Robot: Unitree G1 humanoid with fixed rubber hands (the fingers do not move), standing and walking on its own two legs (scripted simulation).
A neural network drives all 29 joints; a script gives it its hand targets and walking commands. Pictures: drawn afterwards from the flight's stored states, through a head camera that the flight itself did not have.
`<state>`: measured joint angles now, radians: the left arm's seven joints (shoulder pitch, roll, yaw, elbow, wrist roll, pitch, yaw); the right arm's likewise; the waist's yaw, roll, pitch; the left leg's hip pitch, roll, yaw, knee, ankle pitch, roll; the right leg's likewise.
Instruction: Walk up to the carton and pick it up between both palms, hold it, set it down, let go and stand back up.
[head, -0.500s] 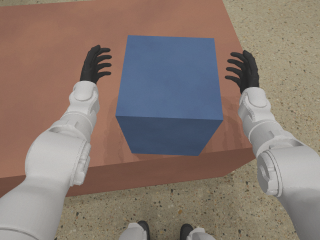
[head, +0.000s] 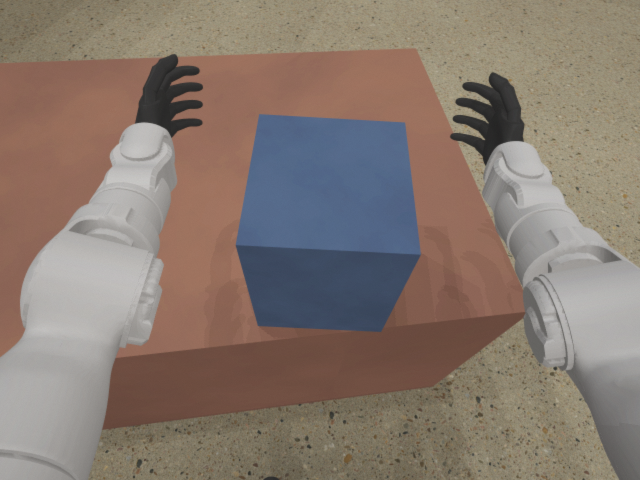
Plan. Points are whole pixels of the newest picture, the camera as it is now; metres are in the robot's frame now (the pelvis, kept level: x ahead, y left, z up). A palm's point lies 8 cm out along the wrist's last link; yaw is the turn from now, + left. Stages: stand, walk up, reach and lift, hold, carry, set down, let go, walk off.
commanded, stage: set down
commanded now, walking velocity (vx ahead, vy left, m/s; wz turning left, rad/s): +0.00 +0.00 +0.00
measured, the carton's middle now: (325, 232) +0.46 +0.01 -0.03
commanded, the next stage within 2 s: none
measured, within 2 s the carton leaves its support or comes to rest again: neither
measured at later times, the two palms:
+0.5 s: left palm (154, 136) +0.47 +0.21 +0.14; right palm (505, 152) +0.46 -0.19 +0.14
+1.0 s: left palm (154, 223) +0.40 +0.22 +0.07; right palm (486, 236) +0.40 -0.18 +0.07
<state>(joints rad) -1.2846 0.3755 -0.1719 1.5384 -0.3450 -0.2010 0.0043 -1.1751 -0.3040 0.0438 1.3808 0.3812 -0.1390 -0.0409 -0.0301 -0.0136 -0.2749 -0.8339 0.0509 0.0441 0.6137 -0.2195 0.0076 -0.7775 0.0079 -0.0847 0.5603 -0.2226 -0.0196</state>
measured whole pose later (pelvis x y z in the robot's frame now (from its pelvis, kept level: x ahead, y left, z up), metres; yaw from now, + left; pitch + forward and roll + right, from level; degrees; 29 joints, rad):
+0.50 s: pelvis +0.00 +0.00 +0.02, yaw +0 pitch +18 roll -2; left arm -1.14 0.35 -0.06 1.39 -0.24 -0.10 -0.01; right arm -1.05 -0.28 0.06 1.27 0.38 -0.07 -0.08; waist -0.02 -0.02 -0.20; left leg -0.62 0.05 0.04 0.50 -0.18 0.00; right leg -0.56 0.02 -0.08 0.42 -0.17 -0.02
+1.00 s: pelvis +0.00 -0.01 +0.02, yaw +1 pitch +12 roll -1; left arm -0.75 0.29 0.04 1.19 -0.19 -0.26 -0.05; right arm -0.68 -0.19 0.09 1.08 0.35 -0.23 -0.14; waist -0.01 -0.01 -0.15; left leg -0.53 0.04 0.03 0.53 -0.21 0.00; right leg -0.48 0.01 -0.08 0.48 -0.22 -0.03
